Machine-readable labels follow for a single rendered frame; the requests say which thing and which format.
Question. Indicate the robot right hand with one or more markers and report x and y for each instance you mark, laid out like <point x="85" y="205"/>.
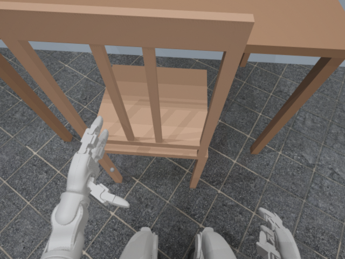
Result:
<point x="281" y="242"/>

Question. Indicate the left robot shin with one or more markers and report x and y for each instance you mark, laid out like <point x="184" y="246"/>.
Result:
<point x="145" y="229"/>

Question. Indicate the right robot thigh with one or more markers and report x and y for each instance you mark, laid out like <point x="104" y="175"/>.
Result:
<point x="211" y="245"/>

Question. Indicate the table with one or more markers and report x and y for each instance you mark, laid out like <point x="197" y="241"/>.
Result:
<point x="314" y="28"/>

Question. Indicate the chair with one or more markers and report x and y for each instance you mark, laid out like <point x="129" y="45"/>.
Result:
<point x="147" y="110"/>

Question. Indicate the robot left hand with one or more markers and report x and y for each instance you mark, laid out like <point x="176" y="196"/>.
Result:
<point x="85" y="163"/>

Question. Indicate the robot left forearm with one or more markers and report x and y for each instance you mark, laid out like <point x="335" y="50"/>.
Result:
<point x="68" y="221"/>

